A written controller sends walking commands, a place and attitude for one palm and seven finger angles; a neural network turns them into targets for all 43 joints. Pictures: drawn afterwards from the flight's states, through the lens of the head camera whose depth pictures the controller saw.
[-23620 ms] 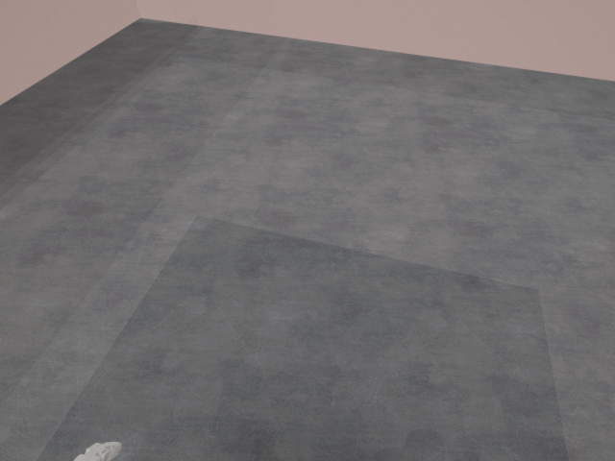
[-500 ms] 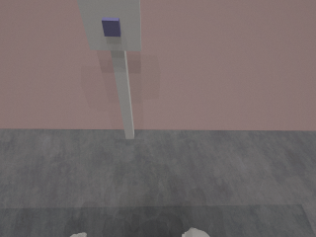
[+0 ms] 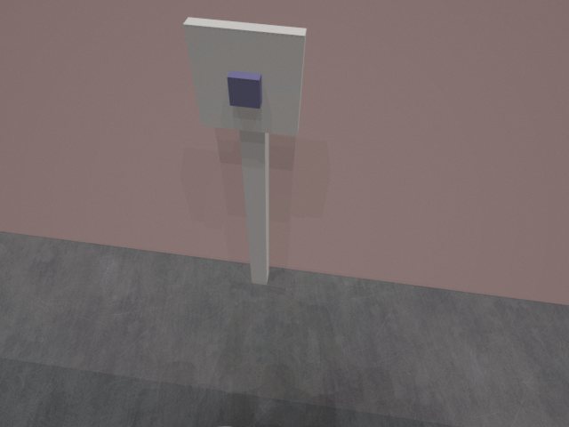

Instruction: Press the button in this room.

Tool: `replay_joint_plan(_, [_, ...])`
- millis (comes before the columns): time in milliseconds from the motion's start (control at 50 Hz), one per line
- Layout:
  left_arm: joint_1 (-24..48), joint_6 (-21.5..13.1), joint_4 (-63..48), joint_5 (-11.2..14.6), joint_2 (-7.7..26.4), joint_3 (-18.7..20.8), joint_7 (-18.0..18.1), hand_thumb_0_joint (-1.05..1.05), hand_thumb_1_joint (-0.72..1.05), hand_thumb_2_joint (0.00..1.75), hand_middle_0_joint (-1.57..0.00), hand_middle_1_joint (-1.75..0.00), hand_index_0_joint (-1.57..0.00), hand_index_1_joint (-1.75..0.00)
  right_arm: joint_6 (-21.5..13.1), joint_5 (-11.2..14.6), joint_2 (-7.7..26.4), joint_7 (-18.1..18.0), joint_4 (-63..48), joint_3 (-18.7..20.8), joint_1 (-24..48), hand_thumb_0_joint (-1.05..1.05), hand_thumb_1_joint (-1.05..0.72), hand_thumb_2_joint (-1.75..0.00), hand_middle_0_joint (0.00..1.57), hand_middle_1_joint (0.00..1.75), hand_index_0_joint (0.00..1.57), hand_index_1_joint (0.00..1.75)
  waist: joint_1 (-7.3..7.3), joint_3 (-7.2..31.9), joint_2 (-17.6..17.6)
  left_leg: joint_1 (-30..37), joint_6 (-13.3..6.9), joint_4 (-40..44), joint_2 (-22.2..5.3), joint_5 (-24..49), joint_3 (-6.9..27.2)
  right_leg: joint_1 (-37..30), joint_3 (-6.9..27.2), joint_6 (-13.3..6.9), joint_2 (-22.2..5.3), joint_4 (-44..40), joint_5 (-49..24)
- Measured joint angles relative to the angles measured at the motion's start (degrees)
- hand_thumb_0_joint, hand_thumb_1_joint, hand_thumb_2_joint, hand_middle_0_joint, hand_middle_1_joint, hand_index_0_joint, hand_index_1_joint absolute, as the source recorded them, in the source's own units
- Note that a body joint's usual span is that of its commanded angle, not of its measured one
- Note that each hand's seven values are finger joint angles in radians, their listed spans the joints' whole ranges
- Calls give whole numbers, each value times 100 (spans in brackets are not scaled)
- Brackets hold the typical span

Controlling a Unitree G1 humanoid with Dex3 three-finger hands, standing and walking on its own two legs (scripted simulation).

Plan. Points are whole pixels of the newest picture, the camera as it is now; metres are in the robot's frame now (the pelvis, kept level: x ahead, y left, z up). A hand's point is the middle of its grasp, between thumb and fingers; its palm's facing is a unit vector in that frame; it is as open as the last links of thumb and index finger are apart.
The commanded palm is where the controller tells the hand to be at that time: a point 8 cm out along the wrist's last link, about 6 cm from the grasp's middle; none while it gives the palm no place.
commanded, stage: take the last steps up to it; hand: left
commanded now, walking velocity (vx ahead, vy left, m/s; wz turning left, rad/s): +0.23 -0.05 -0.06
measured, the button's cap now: (245, 89) +0.67 +0.15 +0.11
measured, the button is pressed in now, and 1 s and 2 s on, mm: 0 0 0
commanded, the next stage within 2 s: come to a stop and stand still in 0.24 s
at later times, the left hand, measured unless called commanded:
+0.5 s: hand (209, 359) +0.24 +0.16 -0.16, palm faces -0.05 -0.96 -0.26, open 7.3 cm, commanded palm none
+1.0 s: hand (151, 410) +0.16 +0.23 -0.18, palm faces +0.02 -0.98 -0.19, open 7.4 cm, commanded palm none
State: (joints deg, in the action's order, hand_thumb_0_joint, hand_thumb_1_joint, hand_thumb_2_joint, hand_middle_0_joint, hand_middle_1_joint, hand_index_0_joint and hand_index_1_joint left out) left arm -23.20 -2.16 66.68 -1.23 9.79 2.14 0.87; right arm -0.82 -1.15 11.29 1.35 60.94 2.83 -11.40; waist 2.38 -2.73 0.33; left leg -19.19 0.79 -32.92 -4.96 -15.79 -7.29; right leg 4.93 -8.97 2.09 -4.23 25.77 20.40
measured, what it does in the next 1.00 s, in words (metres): walks ahead: left foot, then right foot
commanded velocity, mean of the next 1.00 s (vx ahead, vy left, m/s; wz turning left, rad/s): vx -0.02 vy -0.03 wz -0.01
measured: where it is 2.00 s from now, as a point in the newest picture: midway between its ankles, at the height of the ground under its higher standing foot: outside the picture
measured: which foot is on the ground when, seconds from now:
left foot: up 0.00-0.00, down 0.02-0.42, up 0.44-0.80, down 0.82-1.00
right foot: down 0.00-0.02, up 0.04-0.38, down 0.40-0.82, up 0.84-1.00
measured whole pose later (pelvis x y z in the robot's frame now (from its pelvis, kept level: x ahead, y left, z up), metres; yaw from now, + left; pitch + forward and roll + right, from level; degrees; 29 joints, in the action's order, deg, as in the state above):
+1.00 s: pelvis +0.13 +0.03 +0.01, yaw -2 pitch +0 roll -2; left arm -13.7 2.9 60.9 -1.3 14.3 3.8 0.4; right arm 0.4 -1.2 8.1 -1.6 58.8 1.2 -11.0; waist 1.4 -2.2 3.3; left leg -12.2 -2.0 -24.1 -1.8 -12.5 -4.0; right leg 23.9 1.2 2.9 -0.5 56.0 20.2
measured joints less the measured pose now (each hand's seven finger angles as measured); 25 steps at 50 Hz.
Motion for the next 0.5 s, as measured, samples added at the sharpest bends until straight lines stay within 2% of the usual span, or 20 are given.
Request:
replay_joint_plan(20, [-100,34,55,13,-6,-3,-14,-1,92,90,-20,-30,-20,-30,-72,-9,11,-11,-35,-1,45,2,-92,-90,20,30,19,30,8,-3,35,106,-58,162,16,240,-51,76,43,20,-45,293,187])
replay_joint_plan(40, [-137,84,119,26,4,-6,-27,0,91,90,-20,-30,-20,-30,-135,-24,-23,-32,-57,1,108,1,-92,-90,20,30,19,30,14,-40,137,111,-121,8,60,213,-130,247,143,-8,-117,812,433])
replay_joint_plan(80, [-125,195,208,21,-15,-26,-35,0,91,90,-20,-30,-20,-30,-222,-39,-78,-71,-115,-20,149,1,-92,-90,20,30,19,30,-1,-62,192,233,-201,-130,55,-57,-249,780,340,-95,-68,2166,853])
replay_joint_plan(120, [1,232,217,13,-33,-26,-67,0,91,90,-20,-30,-20,-30,-252,-31,-136,-111,-132,-42,92,1,-92,-90,20,30,20,30,-61,-50,163,467,-213,76,50,-133,-297,1297,354,-141,-27,3113,755])
replay_joint_plan(160, [204,217,120,-1,-34,-12,-97,0,91,90,-20,-30,-20,-30,-264,-27,-197,-158,-80,-59,-21,1,-92,-90,20,30,20,30,-107,-44,139,725,-182,413,82,-44,-319,1696,337,-124,-61,3413,446])
replay_joint_plan(260, [801,169,-299,1,-34,18,-108,0,91,90,-20,-30,-20,-30,-222,-18,-253,-188,166,-67,-403,1,-93,-90,20,30,20,30,-190,-14,101,1226,-144,987,181,24,-337,2194,372,-27,-199,2743,-200])
replay_joint_plan(360, [1267,154,-547,-4,140,83,-81,1,94,90,-20,-30,-20,-30,-120,-48,-359,-172,379,-39,-717,1,-92,-90,20,30,20,30,-340,-70,31,1518,50,873,127,-316,-360,1978,282,-42,-178,1477,-530])
replay_joint_plan(400, [1350,68,-624,-4,196,70,-79,1,93,90,-20,-30,-20,-30,-74,-38,-378,-175,457,-37,-842,1,-91,-90,20,30,20,30,-376,-78,-5,1537,170,535,64,-621,-361,1647,207,-83,-122,829,-1017])
replay_joint_plan(420, [1404,3,-623,-10,183,61,-46,1,93,90,-20,-30,-20,-30,-49,-17,-362,-178,506,-42,-863,1,-91,-90,20,30,20,30,-375,-87,-81,1460,198,241,-18,-799,-325,1586,165,-196,-66,812,-920])
replay_joint_plan(460, [1527,-74,-626,18,94,-6,3,0,93,90,-20,-30,-20,-30,61,55,-297,-199,543,-48,-789,1,-91,-90,20,30,20,30,-428,-168,-274,1152,165,-518,-64,-1312,1,1540,55,-359,31,958,-656])
replay_joint_plan(500, [1630,-64,-665,29,24,-60,51,0,92,90,-20,-30,-20,-30,169,111,-269,-224,513,-45,-659,1,-91,-90,20,30,20,30,-432,-235,-277,777,137,-1265,66,-1641,247,1442,20,-424,25,883,-598])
